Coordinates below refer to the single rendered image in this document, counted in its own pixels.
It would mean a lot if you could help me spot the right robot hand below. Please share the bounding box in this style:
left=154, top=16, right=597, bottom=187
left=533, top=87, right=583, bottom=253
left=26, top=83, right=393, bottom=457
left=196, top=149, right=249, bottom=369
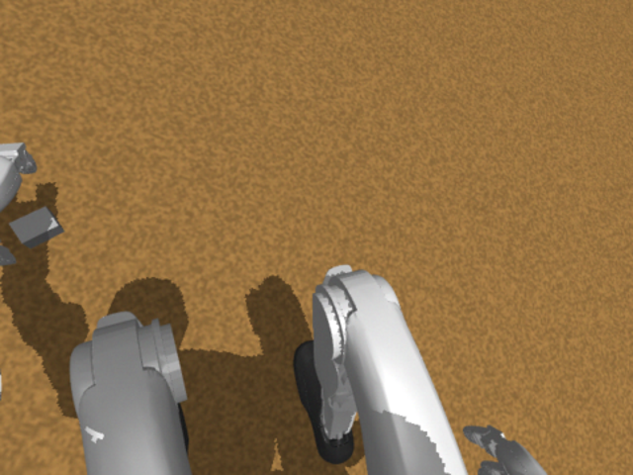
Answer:
left=463, top=426, right=548, bottom=475

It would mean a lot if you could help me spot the small box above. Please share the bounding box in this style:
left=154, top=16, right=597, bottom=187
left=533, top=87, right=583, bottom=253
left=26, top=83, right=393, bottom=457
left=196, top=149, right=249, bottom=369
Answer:
left=9, top=206, right=64, bottom=248

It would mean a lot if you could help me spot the left robot hand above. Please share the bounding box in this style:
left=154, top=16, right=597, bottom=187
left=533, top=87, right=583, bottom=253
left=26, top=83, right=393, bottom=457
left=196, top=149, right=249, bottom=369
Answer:
left=0, top=142, right=37, bottom=266

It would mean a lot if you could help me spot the right robot foot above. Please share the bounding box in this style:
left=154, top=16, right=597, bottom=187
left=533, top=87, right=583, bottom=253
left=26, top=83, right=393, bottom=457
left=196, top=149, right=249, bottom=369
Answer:
left=294, top=340, right=354, bottom=464

